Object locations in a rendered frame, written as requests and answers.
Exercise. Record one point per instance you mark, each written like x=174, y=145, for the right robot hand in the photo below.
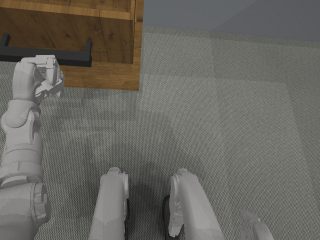
x=260, y=230

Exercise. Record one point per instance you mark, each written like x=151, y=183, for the robot left thigh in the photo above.
x=108, y=217

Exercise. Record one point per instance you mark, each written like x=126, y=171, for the left robot hand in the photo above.
x=27, y=78

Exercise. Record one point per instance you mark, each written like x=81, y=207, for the cabinet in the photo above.
x=108, y=75

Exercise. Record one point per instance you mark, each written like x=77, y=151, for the left robot forearm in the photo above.
x=21, y=161

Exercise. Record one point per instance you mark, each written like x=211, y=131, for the right robot foot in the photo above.
x=166, y=219

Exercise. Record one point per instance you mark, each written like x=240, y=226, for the left robot upper arm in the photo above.
x=23, y=210

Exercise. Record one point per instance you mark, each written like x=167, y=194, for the handle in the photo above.
x=63, y=57

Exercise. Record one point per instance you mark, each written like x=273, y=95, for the drawer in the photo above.
x=67, y=25

